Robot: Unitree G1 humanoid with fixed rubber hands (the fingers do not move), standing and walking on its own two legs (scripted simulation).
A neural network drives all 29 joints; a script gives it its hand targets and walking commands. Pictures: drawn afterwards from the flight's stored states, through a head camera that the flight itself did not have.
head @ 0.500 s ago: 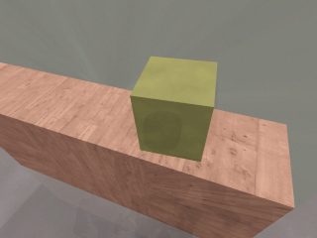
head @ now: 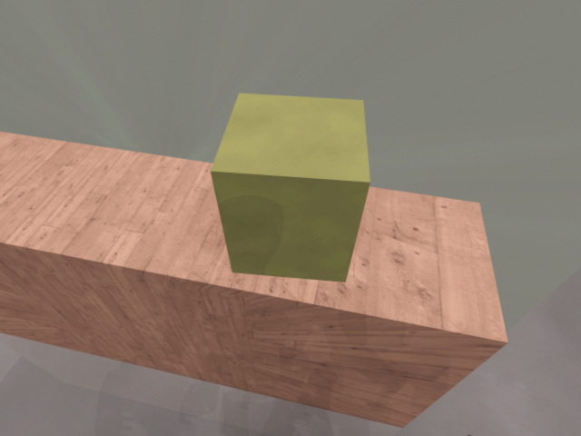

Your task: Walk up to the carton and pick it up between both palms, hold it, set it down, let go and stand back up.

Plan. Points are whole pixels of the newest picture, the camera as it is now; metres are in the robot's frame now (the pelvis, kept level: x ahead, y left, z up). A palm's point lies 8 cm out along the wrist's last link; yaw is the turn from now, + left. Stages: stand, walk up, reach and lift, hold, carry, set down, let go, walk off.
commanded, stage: walk up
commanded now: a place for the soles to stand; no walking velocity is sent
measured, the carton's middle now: (294, 191) +0.50 +0.02 +0.04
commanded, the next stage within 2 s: stand in 0.78 s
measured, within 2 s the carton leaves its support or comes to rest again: neither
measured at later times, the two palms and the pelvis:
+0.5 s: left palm out of the picture +0.10 +0.26 -0.11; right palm out of the picture +0.03 -0.28 -0.13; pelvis +0.00 +0.00 -0.01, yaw -8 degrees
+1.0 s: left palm out of the picture +0.12 +0.25 -0.12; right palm out of the picture +0.00 -0.28 -0.13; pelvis +0.01 +0.00 +0.00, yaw -12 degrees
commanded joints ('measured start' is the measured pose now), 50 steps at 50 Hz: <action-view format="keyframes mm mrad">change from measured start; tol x8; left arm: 1 70 112 22 -38 5 -23 7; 50 22 128 -1 -23 -8 -15 20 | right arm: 1 -29 -130 -33 -49 -6 -2 4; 50 98 -133 -32 -7 2 9 13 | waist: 1 -7 68 -15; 10 -38 -114 -40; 19 8 103 -23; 29 -38 -79 -14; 41 -9 80 4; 50 -24 5 -12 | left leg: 1 3 100 -72 -118 -11 87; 6 77 19 -3 -3 -71 49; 13 113 90 -44 -93 12 79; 20 -82 203 -60 -155 -24 141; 27 55 28 34 35 -112 42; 36 65 135 -18 -143 38 83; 50 92 102 37 -89 1 73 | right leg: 1 -22 -37 24 -37 190 -61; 7 -141 -101 238 -201 71 -95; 13 -121 -23 127 -65 191 -60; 19 -48 11 -11 94 127 -44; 25 -89 -73 156 -67 224 -88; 28 -137 -115 300 -204 81 -117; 36 -46 -4 60 -24 207 -51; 50 -81 -37 117 -60 238 -55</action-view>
